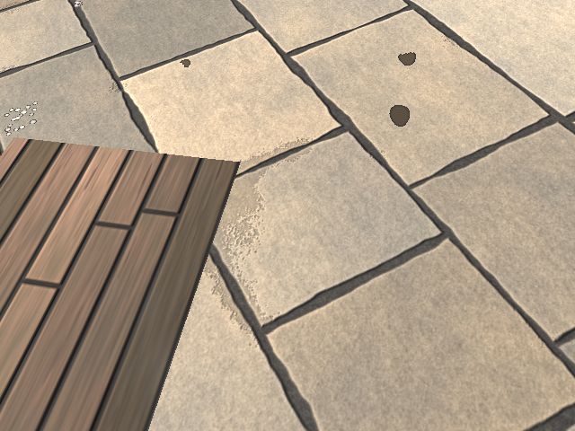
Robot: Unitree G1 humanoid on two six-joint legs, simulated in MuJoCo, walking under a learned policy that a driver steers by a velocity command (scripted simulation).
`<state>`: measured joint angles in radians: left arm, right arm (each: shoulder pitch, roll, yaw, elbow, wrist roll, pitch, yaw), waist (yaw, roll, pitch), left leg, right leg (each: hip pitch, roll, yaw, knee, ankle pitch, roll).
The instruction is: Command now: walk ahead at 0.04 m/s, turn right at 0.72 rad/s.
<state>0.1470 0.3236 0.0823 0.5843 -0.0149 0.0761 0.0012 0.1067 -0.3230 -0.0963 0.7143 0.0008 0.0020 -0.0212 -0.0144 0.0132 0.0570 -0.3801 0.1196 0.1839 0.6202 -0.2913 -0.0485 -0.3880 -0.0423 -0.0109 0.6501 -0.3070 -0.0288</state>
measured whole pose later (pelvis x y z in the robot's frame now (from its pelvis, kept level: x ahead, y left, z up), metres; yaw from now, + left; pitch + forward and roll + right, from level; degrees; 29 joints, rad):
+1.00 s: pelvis +0.40 +0.04 +0.01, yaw +24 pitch +2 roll -3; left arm 0.41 0.32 0.06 0.78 0.03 -0.09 0.01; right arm 0.12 -0.36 -0.08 0.68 -0.03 0.01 0.08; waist 0.05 0.06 -0.02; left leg -0.74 0.07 0.02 1.23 -0.17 0.08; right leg -0.03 0.00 -0.19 0.33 -0.34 0.02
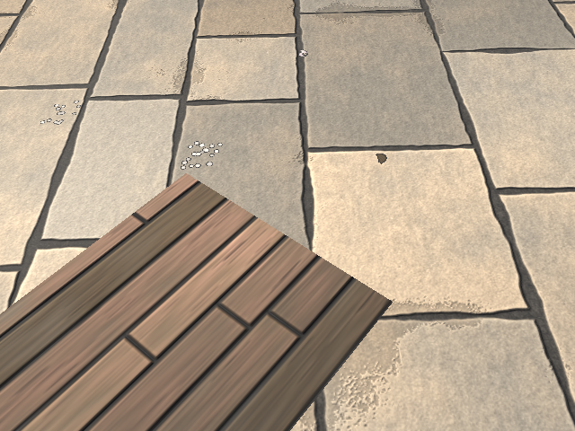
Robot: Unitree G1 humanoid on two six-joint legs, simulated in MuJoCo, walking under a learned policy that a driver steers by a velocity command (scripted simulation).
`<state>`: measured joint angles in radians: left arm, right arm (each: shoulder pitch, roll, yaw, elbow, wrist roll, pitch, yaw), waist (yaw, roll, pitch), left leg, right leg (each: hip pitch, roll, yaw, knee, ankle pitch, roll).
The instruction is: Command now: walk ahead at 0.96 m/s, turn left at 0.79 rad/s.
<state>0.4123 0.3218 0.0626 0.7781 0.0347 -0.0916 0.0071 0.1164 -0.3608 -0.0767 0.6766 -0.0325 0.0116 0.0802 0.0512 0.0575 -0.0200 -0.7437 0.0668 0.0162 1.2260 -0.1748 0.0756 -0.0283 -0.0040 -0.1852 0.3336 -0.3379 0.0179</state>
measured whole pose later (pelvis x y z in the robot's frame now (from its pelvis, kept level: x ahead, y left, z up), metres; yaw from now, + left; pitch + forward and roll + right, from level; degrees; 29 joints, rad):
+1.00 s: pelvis +0.83 +0.06 +0.00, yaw -14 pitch +1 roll -1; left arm 0.22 0.26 0.03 0.83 -0.01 -0.04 0.03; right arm 0.06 -0.27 -0.02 0.71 0.00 -0.07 -0.02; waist 0.06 0.04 0.07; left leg -0.60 0.07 -0.07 0.63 0.01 -0.06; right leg -0.14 0.16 0.03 0.39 -0.26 -0.13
